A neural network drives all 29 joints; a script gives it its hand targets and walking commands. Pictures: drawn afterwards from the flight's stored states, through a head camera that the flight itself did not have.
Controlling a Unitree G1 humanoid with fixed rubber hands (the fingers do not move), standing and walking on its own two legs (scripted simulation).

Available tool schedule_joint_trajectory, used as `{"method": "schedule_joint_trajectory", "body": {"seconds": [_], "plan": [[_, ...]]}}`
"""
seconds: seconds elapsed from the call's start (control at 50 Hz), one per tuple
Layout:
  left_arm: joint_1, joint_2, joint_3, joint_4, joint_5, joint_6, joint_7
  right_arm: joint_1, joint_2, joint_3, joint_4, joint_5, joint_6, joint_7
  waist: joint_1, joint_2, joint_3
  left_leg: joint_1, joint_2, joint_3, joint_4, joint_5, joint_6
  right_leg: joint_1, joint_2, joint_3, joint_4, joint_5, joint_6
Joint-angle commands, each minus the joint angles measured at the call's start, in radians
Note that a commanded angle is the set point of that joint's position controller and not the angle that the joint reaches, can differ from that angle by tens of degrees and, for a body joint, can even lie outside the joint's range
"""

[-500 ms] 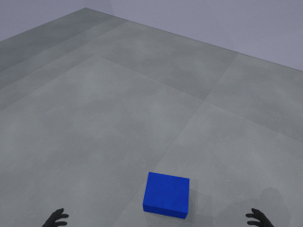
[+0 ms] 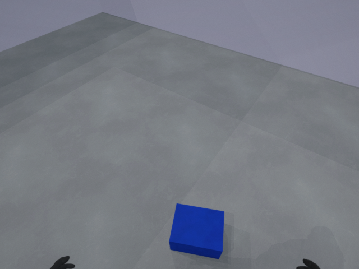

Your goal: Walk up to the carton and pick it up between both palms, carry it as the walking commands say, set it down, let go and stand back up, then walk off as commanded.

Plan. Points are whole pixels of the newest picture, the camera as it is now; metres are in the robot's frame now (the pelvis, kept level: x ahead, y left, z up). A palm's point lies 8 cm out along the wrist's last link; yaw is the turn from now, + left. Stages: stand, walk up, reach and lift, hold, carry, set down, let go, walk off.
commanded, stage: stand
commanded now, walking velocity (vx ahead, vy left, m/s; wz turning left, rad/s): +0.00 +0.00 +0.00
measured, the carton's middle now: (197, 230) +0.43 -0.06 -0.71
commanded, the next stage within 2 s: walk off in 0.68 s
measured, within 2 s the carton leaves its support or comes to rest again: neither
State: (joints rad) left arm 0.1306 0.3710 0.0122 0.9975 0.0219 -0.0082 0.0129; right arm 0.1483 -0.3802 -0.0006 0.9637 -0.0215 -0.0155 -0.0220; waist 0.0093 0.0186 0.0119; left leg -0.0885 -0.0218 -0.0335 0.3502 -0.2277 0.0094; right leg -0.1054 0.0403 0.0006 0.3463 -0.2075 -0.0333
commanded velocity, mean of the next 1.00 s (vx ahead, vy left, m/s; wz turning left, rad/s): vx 0.08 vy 0.00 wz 0.00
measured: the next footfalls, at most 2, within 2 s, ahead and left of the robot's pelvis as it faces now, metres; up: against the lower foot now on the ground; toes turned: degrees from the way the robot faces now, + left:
right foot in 1.26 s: +0.14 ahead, -0.16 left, +0.00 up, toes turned -9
left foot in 1.64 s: +0.42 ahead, +0.05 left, +0.00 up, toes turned +2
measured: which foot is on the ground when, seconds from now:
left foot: down 0.00-1.00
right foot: down 0.00-1.00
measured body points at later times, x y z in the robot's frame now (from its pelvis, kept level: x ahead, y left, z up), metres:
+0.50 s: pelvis -0.01 +0.00 +0.00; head -0.01 +0.00 +0.45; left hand +0.09 +0.32 -0.11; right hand +0.09 -0.31 -0.12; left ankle -0.02 +0.11 -0.75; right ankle -0.01 -0.10 -0.75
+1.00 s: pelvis +0.00 +0.00 +0.00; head -0.01 +0.00 +0.45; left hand +0.07 +0.30 -0.13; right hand +0.07 -0.29 -0.13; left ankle -0.02 +0.11 -0.74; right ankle -0.01 -0.10 -0.75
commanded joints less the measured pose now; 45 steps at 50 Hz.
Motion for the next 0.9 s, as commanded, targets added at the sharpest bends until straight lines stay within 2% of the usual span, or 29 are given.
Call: {"method": "schedule_joint_trajectory", "body": {"seconds": [0.0, 0.84, 0.86, 0.88], "plan": [[-0.040, 0.171, 0.030, -0.038, -0.001, -0.011, 0.003, -0.035, -0.160, -0.031, -0.040, 0.001, -0.011, -0.003, 0.000, -0.013, -0.016, -0.032, 0.124, -0.114, -0.050, 0.161, 0.006, 0.007, -0.146, 0.138, -0.055, 0.158, 0.009], [-0.059, 0.196, 0.015, 0.029, -0.011, -0.016, 0.000, -0.050, -0.185, -0.024, 0.033, 0.010, -0.012, 0.003, -0.005, -0.015, -0.017, -0.020, 0.136, -0.115, -0.076, 0.181, 0.012, 0.023, -0.160, 0.141, -0.069, 0.172, 0.002], [-0.022, 0.095, -0.015, 0.053, -0.015, -0.001, -0.002, -0.019, -0.086, 0.004, 0.049, 0.018, 0.003, 0.006, -0.004, -0.019, -0.044, -0.010, 0.133, -0.099, -0.087, 0.114, 0.002, 0.026, -0.156, 0.130, -0.080, 0.117, 0.011], [0.020, 0.068, -0.026, 0.071, -0.009, 0.012, -0.002, -0.005, -0.061, 0.013, 0.060, 0.010, 0.020, 0.004, 0.003, -0.038, -0.019, -0.016, 0.127, -0.079, -0.077, 0.007, -0.006, 0.000, -0.153, 0.132, -0.085, 0.034, 0.018]]}}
